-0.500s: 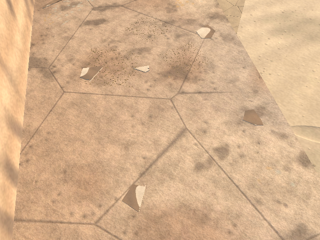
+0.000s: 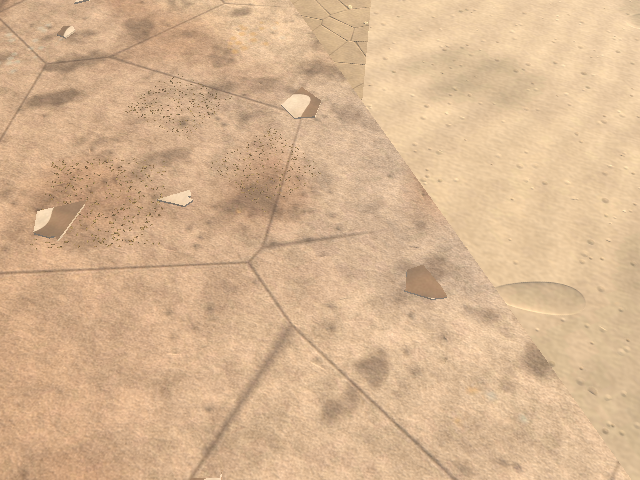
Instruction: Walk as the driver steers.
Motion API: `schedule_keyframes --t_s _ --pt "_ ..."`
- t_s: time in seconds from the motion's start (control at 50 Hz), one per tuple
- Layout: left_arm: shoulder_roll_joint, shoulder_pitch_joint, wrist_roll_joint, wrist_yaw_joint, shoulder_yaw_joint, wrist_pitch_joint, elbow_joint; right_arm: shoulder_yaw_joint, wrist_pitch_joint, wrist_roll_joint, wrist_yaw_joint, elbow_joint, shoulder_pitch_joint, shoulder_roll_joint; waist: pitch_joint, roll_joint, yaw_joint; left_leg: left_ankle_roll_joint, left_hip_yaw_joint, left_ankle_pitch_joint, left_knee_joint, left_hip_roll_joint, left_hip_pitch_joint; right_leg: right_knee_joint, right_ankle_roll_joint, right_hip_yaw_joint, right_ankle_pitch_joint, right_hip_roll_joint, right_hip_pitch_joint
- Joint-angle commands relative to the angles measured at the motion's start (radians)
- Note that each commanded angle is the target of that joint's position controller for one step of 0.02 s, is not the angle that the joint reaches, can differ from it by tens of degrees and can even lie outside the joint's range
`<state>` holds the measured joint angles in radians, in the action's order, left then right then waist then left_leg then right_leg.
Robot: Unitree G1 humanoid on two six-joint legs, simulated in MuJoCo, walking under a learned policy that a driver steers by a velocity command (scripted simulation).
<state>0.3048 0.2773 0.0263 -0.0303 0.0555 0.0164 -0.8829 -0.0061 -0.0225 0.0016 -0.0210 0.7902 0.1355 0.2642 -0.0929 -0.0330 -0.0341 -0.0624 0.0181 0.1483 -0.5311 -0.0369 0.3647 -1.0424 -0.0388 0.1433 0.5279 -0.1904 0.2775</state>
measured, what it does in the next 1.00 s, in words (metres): steps on the spot, turning left: right foot, then left foot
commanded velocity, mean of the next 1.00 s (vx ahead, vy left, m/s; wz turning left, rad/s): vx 0.02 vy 0.00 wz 0.39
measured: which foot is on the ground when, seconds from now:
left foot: down 0.00-0.32, up 0.34-0.78, down 0.80-1.00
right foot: up 0.00-0.30, down 0.32-0.80, up 0.82-1.00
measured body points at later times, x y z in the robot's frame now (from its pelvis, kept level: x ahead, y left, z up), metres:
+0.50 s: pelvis +0.01 -0.03 +0.01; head +0.03 -0.04 +0.46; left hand +0.02 +0.26 -0.10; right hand +0.14 -0.29 -0.13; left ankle -0.01 +0.09 -0.66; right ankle +0.00 -0.11 -0.73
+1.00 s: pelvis -0.01 +0.02 +0.01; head +0.01 +0.06 +0.46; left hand -0.06 +0.31 -0.12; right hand +0.22 -0.18 -0.09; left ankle -0.05 +0.08 -0.73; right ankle +0.06 -0.12 -0.66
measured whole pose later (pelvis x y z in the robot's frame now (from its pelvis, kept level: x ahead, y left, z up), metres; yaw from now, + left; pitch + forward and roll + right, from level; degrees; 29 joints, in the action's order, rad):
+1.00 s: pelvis -0.01 +0.02 +0.01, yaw +30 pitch +0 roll -1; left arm 0.31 0.17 0.03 -0.01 0.06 0.04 -0.82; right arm -0.06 0.05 0.00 0.00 0.78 0.20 0.29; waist -0.08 -0.04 0.00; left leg -0.09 -0.05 0.21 -0.42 -0.08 0.20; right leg -1.04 0.05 0.02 0.38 0.03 0.48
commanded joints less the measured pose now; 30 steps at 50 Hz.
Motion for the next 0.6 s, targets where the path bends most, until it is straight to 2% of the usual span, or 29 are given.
schedule_keyframes --t_s 0.02,0.04,0.06,0.1,0.16,0.2,0.24,0.28,0.3,0.32,0.34,0.36,0.38,0.4,0.42,0.46,0.5,0.54,0.6 --pt "0.064 0.081 0.001 0.012 0.004 0.032 0.001 -0.002 0.002 0.015 -0.005 -0.032 0.008 0.064 0.121 0.140 0.001 -0.138 -0.268 -0.291 0.256 0.258 -0.110 -0.023 0.039 -0.006 -0.047 0.096 0.045" --pt "0.053 0.096 0.000 0.015 -0.002 0.042 -0.014 -0.005 0.001 0.020 -0.004 -0.018 0.007 0.080 0.116 0.171 -0.004 -0.123 -0.223 -0.265 0.267 0.223 -0.077 0.014 0.048 -0.038 -0.069 0.087 0.003" --pt "0.043 0.096 -0.001 0.015 -0.009 0.048 -0.025 -0.002 -0.003 0.020 -0.001 0.001 0.021 0.079 0.124 0.174 -0.006 -0.113 -0.212 -0.248 0.271 0.206 -0.070 0.092 0.050 -0.054 -0.074 0.093 -0.030" --pt "0.033 0.072 0.000 0.009 -0.018 0.055 -0.039 -0.006 -0.006 0.014 0.005 0.030 0.049 0.105 0.121 0.182 0.000 -0.111 -0.237 -0.177 0.277 0.196 -0.092 0.224 0.053 -0.109 -0.067 0.112 -0.039" --pt "0.058 0.009 -0.008 -0.004 -0.018 0.053 -0.037 -0.036 0.010 0.011 0.013 0.045 0.080 0.169 0.110 0.201 0.029 -0.126 -0.328 0.040 0.296 0.203 -0.103 0.299 0.036 -0.122 -0.074 0.109 -0.019" --pt "0.061 -0.015 -0.014 -0.008 -0.018 0.043 -0.036 -0.049 0.026 0.011 0.017 0.044 0.072 0.173 0.101 0.194 0.032 -0.130 -0.374 0.139 0.314 0.210 -0.089 0.322 0.024 -0.127 -0.089 0.111 -0.011" --pt "0.043 -0.017 -0.018 -0.014 -0.021 0.027 -0.044 -0.058 0.038 0.009 0.019 0.042 0.062 0.168 0.099 0.187 0.029 -0.125 -0.400 0.165 0.313 0.205 -0.071 0.387 0.019 -0.133 -0.110 0.111 -0.035" --pt "0.025 0.037 -0.025 -0.024 -0.023 0.015 -0.061 -0.064 0.050 0.003 0.021 0.040 0.038 0.152 0.107 0.174 0.001 -0.091 -0.403 0.171 0.290 0.178 -0.027 0.544 -0.005 -0.142 -0.188 0.104 -0.124" --pt "0.038 0.059 -0.022 -0.030 -0.018 0.008 -0.066 -0.064 0.054 -0.001 0.021 0.039 0.035 0.140 0.100 0.160 -0.008 -0.052 -0.395 0.204 0.269 0.151 0.018 0.643 -0.026 -0.119 -0.204 0.115 -0.178" --pt "0.101 0.064 -0.003 -0.037 -0.005 0.001 -0.055 -0.057 0.051 -0.009 0.021 0.030 0.044 0.104 0.081 0.067 -0.002 0.002 -0.345 0.253 0.191 0.098 0.109 0.759 -0.057 0.004 -0.144 0.225 -0.230" --pt "0.192 0.032 0.003 -0.042 0.017 0.000 -0.025 -0.048 0.044 -0.029 0.022 0.004 0.045 0.057 0.074 -0.139 0.011 0.040 -0.180 0.311 -0.017 -0.036 0.225 0.886 -0.146 0.259 -0.053 0.441 -0.226" --pt "0.188 -0.054 0.006 -0.035 0.023 -0.002 -0.005 -0.060 0.042 0.000 0.012 0.019 0.055 0.100 0.022 -0.144 0.023 0.047 -0.073 0.378 -0.268 -0.056 0.195 0.901 -0.220 0.300 -0.187 0.562 -0.065" --pt "0.114 -0.093 0.002 -0.033 0.005 -0.009 0.016 -0.072 0.046 0.013 0.011 0.042 0.088 0.123 0.025 -0.045 0.059 0.042 -0.100 0.346 -0.409 -0.022 0.133 0.865 -0.222 0.223 -0.362 0.522 -0.024" --pt "0.071 -0.133 -0.004 -0.033 -0.005 -0.015 0.029 -0.074 0.052 0.014 0.013 0.067 0.136 0.106 0.032 -0.020 0.092 0.042 -0.094 0.302 -0.491 -0.019 0.120 0.831 -0.197 0.124 -0.488 0.465 -0.030" --pt "0.062 -0.147 -0.008 -0.035 -0.009 -0.019 0.043 -0.076 0.058 0.020 0.015 0.077 0.161 0.103 0.047 -0.035 0.103 0.048 -0.087 0.268 -0.546 -0.013 0.137 0.804 -0.173 0.053 -0.576 0.425 -0.076" --pt "0.072 -0.103 -0.012 -0.039 -0.008 -0.023 0.040 -0.076 0.068 0.024 0.020 0.073 0.153 0.102 0.063 -0.061 0.084 0.076 -0.059 0.268 -0.570 -0.005 0.185 0.751 -0.163 -0.032 -0.773 0.398 -0.174" --pt "0.087 -0.045 -0.009 -0.036 -0.005 -0.018 0.027 -0.073 0.075 0.023 0.024 0.043 0.086 0.095 0.072 -0.064 0.040 0.102 -0.039 0.263 -0.511 0.010 0.226 0.725 -0.175 -0.055 -0.872 0.417 -0.276" --pt "0.104 -0.003 -0.007 -0.033 0.002 -0.014 0.017 -0.069 0.083 0.016 0.033 0.021 0.052 0.087 0.086 -0.084 0.011 0.112 -0.030 0.283 -0.450 0.020 0.222 0.711 -0.184 -0.063 -0.889 0.439 -0.338" --pt "0.116 0.002 -0.007 -0.025 0.009 -0.010 0.023 -0.064 0.094 0.007 0.044 -0.007 0.018 0.083 0.086 -0.106 -0.003 0.099 -0.002 0.299 -0.358 0.029 0.161 0.699 -0.184 -0.093 -0.876 0.462 -0.327"
Keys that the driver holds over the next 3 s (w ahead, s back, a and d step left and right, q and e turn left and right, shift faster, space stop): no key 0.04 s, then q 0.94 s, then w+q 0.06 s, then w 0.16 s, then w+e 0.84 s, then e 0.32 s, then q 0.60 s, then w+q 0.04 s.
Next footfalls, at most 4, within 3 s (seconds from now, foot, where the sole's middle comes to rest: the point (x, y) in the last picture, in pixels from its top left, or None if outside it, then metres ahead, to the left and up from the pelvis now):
0.32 right None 0.04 -0.10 -0.77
0.80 left None -0.01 0.09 -0.77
1.34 right None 0.18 -0.02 -0.77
1.80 left None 0.39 0.29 -0.77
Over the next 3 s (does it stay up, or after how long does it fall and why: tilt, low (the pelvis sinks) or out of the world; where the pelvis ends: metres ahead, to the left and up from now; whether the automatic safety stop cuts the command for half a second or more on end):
stays up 0.59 0.27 0.01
